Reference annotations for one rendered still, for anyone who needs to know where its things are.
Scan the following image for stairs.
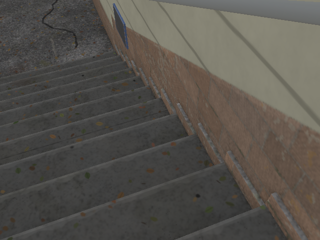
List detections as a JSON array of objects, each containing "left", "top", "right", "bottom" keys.
[{"left": 0, "top": 50, "right": 252, "bottom": 240}]

